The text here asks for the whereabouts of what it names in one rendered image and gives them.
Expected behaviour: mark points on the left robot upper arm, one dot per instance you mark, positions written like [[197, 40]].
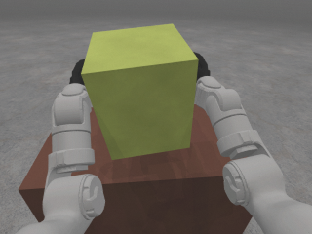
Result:
[[70, 204]]

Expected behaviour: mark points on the carton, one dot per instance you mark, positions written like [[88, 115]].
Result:
[[142, 83]]

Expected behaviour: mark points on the robot left forearm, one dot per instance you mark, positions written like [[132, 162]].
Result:
[[71, 134]]

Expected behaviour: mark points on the robot left hand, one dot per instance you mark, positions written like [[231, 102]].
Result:
[[76, 73]]

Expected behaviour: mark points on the robot right hand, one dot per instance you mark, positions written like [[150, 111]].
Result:
[[202, 67]]

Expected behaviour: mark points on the right robot upper arm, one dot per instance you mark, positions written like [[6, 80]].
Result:
[[257, 184]]

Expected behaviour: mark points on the robot right forearm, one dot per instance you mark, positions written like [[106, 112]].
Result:
[[235, 135]]

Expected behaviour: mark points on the pedestal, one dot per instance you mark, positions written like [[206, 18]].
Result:
[[172, 192]]

